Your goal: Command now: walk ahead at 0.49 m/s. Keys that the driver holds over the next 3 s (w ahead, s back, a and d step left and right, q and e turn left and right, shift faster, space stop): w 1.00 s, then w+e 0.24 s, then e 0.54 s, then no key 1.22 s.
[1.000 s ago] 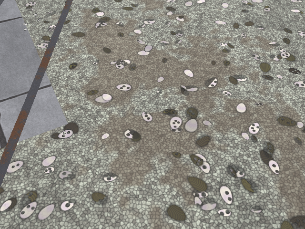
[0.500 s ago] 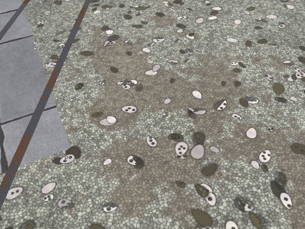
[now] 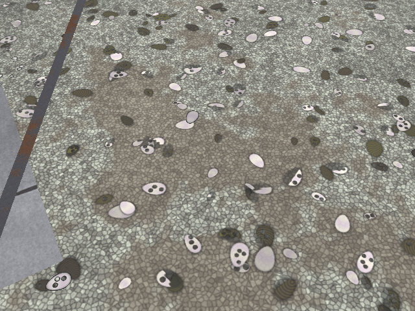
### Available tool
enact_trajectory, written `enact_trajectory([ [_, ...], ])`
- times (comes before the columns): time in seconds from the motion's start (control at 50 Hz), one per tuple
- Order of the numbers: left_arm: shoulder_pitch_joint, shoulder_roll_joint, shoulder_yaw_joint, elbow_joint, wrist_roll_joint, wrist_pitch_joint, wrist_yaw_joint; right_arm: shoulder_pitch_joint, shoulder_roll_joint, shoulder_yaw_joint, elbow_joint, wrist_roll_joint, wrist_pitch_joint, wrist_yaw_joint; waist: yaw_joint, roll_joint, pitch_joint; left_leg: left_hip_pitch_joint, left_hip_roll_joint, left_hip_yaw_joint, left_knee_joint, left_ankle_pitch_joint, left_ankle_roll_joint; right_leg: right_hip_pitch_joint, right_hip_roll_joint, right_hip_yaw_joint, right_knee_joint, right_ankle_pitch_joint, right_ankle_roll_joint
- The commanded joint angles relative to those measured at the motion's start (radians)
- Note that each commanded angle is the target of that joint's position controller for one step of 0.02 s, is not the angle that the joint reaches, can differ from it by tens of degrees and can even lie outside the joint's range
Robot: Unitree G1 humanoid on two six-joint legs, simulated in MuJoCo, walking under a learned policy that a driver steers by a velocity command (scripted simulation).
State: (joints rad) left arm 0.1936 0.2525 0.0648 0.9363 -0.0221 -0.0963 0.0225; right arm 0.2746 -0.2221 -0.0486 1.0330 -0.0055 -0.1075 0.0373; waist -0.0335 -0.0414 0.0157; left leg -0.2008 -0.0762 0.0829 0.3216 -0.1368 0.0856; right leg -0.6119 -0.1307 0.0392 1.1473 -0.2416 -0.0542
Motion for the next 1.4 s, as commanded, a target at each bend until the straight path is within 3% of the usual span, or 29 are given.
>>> enact_trajectory([
  [0.02, 0.03, 0.048, 0.015, -0.045, 0.013, 0.011, 0.005, -0.023, -0.132, -0.018, -0.051, 0.0, -0.015, -0.023, 0.047, 0.081, 0.027, -0.022, 0.292, -0.244, -0.228, 0.087, 0.17, -0.086, -0.054, 0.025, -0.122, 0.132, 0.029],
  [0.12, -0.153, 0.028, 0.004, -0.095, 0.011, 0.0, -0.014, 0.072, -0.15, -0.019, -0.04, 0.013, -0.002, -0.04, -0.01, 0.085, 0.044, 0.054, 0.254, -0.157, -0.224, 0.138, 0.12, -0.077, -0.004, -0.025, -0.441, 0.354, 0.04],
  [0.22, -0.295, 0.031, -0.009, -0.146, -0.002, -0.009, -0.045, 0.162, -0.162, -0.025, -0.006, 0.021, 0.018, -0.043, -0.054, 0.092, 0.081, 0.214, 0.307, -0.153, -0.162, 0.14, 0.113, -0.096, 0.031, -0.042, -0.589, 0.3, 0.026],
  [0.28, -0.266, 0.065, -0.001, -0.158, -0.004, -0.018, -0.061, 0.148, -0.182, -0.036, -0.004, 0.024, 0.032, -0.047, -0.012, 0.119, 0.055, 0.285, 0.345, -0.16, -0.078, 0.285, 0.089, -0.012, 0.059, -0.054, -0.639, 0.19, -0.013],
  [0.32, -0.044, 0.131, 0.035, -0.095, 0.0, -0.022, -0.057, 0.102, -0.178, -0.034, -0.019, 0.021, 0.042, -0.047, 0.109, 0.127, -0.077, 0.25, 0.286, -0.104, 0.172, 0.593, 0.051, 0.301, 0.127, -0.107, -0.664, 0.177, -0.059],
  [0.34, 0.158, 0.202, 0.059, -0.045, 0.011, -0.021, -0.048, 0.096, -0.144, -0.019, -0.042, 0.01, 0.041, -0.047, 0.181, 0.068, -0.223, 0.067, 0.231, -0.059, 0.452, 0.459, 0.017, 0.619, 0.014, 0.019, -0.624, 0.203, -0.118],
  [0.36, 0.274, 0.303, 0.082, -0.018, 0.025, -0.015, -0.047, 0.214, -0.016, 0.019, -0.055, 0.005, 0.019, -0.035, 0.138, -0.189, -0.378, -0.36, 0.047, -0.035, 0.861, -0.066, -0.06, 1.019, -0.244, 0.493, -0.698, 0.066, -0.284],
  [0.38, 0.282, 0.218, 0.056, -0.017, 0.021, -0.013, -0.049, 0.195, -0.066, 0.01, -0.038, 0.026, -0.01, -0.028, 0.153, -0.193, -0.44, -0.495, 0.032, -0.194, 1.01, -0.418, -0.046, 1.053, -0.281, 0.716, -0.838, -0.025, -0.302],
  [0.4, 0.181, 0.161, 0.037, -0.032, 0.013, -0.015, -0.048, 0.092, -0.148, -0.012, -0.068, 0.052, -0.025, -0.025, 0.138, -0.14, -0.273, -0.586, 0.097, -0.194, 1.059, -0.366, -0.025, 0.922, -0.243, 0.557, -0.845, -0.026, -0.238],
  [0.44, 0.02, 0.091, 0.013, -0.066, 0.021, -0.015, -0.052, -0.007, -0.145, -0.02, -0.089, 0.039, -0.021, -0.039, 0.077, -0.01, -0.105, -0.518, 0.19, -0.148, 0.951, -0.198, -0.021, 0.604, -0.161, 0.306, -0.902, 0.127, -0.184],
  [0.46, -0.008, 0.066, 0.005, -0.065, 0.03, -0.019, -0.056, 0.009, -0.13, -0.026, -0.084, 0.03, -0.005, -0.044, 0.039, -0.024, -0.075, -0.449, 0.221, -0.156, 0.891, -0.153, -0.02, 0.507, -0.121, 0.231, -0.936, 0.162, -0.165],
  [0.5, 0.01, 0.066, 0.005, -0.045, 0.031, -0.023, -0.059, 0.046, -0.082, -0.023, -0.074, 0.026, 0.022, -0.047, 0.012, -0.038, -0.054, -0.389, 0.23, -0.144, 0.833, -0.117, -0.028, 0.425, -0.095, 0.164, -0.985, 0.201, -0.171],
  [0.54, 0.047, 0.101, 0.012, -0.027, 0.03, -0.026, -0.048, 0.005, -0.085, -0.027, -0.092, 0.02, 0.032, -0.05, 0.007, -0.024, -0.024, -0.438, 0.235, -0.138, 0.759, -0.048, -0.044, 0.416, -0.092, 0.123, -1.016, 0.256, -0.184],
  [0.68, 0.16, 0.125, 0.015, 0.013, 0.016, -0.013, -0.016, -0.249, -0.067, -0.022, -0.17, 0.016, 0.022, -0.034, 0.072, -0.017, 0.037, -0.486, 0.194, -0.097, 0.36, 0.254, -0.068, 0.49, -0.061, 0.022, -1.047, 0.252, -0.143],
  [0.78, 0.237, 0.135, 0.023, 0.058, 0.007, 0.006, -0.011, -0.372, -0.071, -0.012, -0.22, 0.026, 0.013, -0.009, 0.105, -0.017, 0.082, -0.519, 0.172, -0.092, 0.233, 0.192, -0.046, 0.645, -0.118, 0.021, -0.991, 0.264, -0.138],
  [0.84, 0.217, 0.153, 0.034, 0.062, 0.004, 0.02, -0.006, -0.34, -0.101, -0.02, -0.227, 0.029, 0.002, 0.005, 0.066, -0.039, 0.055, -0.425, 0.143, -0.072, 0.192, 0.082, -0.01, 0.702, -0.145, 0.023, -0.909, 0.416, -0.115],
  [0.88, 0.174, 0.149, 0.031, 0.052, 0.004, 0.029, -0.005, -0.131, -0.161, -0.054, -0.167, 0.024, -0.001, 0.0, -0.047, -0.045, -0.071, -0.115, 0.073, -0.013, 0.169, 0.068, 0.03, 0.661, -0.086, -0.031, -0.671, 0.717, -0.078],
  [0.9, 0.172, 0.119, 0.016, 0.034, 0.015, 0.03, -0.006, 0.061, -0.227, -0.079, -0.117, 0.016, 0.0, -0.008, -0.115, 0.01, -0.208, 0.194, 0.17, -0.123, 0.208, 0.09, 0.082, 0.487, -0.03, -0.072, -0.404, 0.59, -0.043],
  [0.92, 0.289, 0.001, -0.019, 0.021, 0.022, 0.01, -0.018, 0.189, -0.328, -0.103, -0.089, 0.003, 0.006, -0.013, -0.079, 0.255, -0.359, 0.59, 0.429, -0.588, 0.141, -0.051, 0.247, 0.068, 0.146, -0.094, 0.009, 0.1, 0.034],
  [0.94, 0.265, 0.031, -0.015, 0.033, 0.007, -0.018, -0.025, 0.19, -0.254, -0.077, -0.089, 0.011, 0.008, -0.011, -0.088, 0.283, -0.421, 0.627, 0.474, -0.83, -0.01, -0.138, 0.269, -0.073, 0.181, 0.062, 0.168, -0.325, 0.026],
  [0.96, 0.169, 0.112, 0.007, 0.005, -0.021, -0.034, -0.029, 0.099, -0.2, -0.06, -0.102, 0.019, 0.005, -0.012, -0.077, 0.23, -0.27, 0.508, 0.439, -0.685, -0.02, -0.164, 0.21, -0.168, 0.116, 0.075, 0.228, -0.281, 0.005],
  [1.0, 0.065, 0.117, 0.014, -0.019, -0.012, -0.033, -0.015, -0.06, -0.128, -0.036, -0.136, 0.008, 0.003, -0.009, -0.017, 0.099, -0.101, 0.194, 0.364, -0.442, -0.074, -0.037, 0.154, -0.115, 0.018, 0.025, 0.123, -0.108, -0.005],
  [1.02, 0.086, 0.103, 0.021, -0.011, -0.006, -0.016, -0.01, -0.093, -0.098, -0.027, -0.137, -0.003, -0.002, -0.007, 0.021, 0.113, -0.071, 0.096, 0.333, -0.361, -0.109, 0.0, 0.132, -0.046, -0.015, 0.035, 0.067, -0.059, -0.006],
  [1.06, 0.133, 0.052, 0.017, 0.004, -0.008, 0.015, -0.007, -0.083, -0.096, -0.028, -0.119, -0.007, -0.008, -0.007, 0.048, 0.132, -0.05, 0.009, 0.313, -0.275, -0.165, 0.031, 0.129, 0.019, -0.03, 0.036, 0.02, -0.021, -0.003],
  [1.1, 0.1, 0.051, 0.021, -0.01, -0.008, 0.03, -0.005, -0.049, -0.128, -0.036, -0.099, -0.012, -0.015, -0.02, 0.051, 0.115, -0.015, -0.004, 0.314, -0.208, -0.198, 0.087, 0.133, -0.032, -0.029, 0.052, -0.032, 0.051, 0.008],
  [1.2, -0.024, 0.049, 0.027, -0.055, 0.0, 0.026, -0.019, -0.015, -0.142, -0.036, -0.087, -0.012, -0.013, -0.047, 0.026, 0.097, 0.016, 0.065, 0.294, -0.058, -0.214, 0.191, 0.089, -0.113, 0.012, 0.067, -0.284, 0.311, 0.019],
  [1.3, -0.189, 0.01, 0.003, -0.131, 0.017, 0.024, -0.051, 0.028, -0.156, -0.033, -0.073, -0.004, 0.008, -0.067, -0.023, 0.08, 0.076, 0.133, 0.295, 0.07, -0.153, 0.417, 0.053, -0.064, 0.049, -0.053, -0.504, 0.38, 0.014],
  [1.36, -0.179, 0.037, 0.011, -0.173, 0.017, 0.027, -0.075, 0.028, -0.194, -0.043, -0.079, 0.011, 0.043, -0.082, -0.004, 0.117, 0.031, 0.236, 0.329, 0.09, -0.007, 0.674, 0.035, -0.017, 0.094, -0.107, -0.542, 0.246, -0.008],
  [1.4, -0.049, 0.095, 0.036, -0.162, 0.016, 0.026, -0.087, -0.01, -0.218, -0.053, -0.102, 0.022, 0.062, -0.095, 0.067, 0.147, -0.045, 0.261, 0.325, 0.095, 0.186, 0.854, 0.006, 0.128, 0.156, -0.142, -0.567, 0.155, -0.042],
])
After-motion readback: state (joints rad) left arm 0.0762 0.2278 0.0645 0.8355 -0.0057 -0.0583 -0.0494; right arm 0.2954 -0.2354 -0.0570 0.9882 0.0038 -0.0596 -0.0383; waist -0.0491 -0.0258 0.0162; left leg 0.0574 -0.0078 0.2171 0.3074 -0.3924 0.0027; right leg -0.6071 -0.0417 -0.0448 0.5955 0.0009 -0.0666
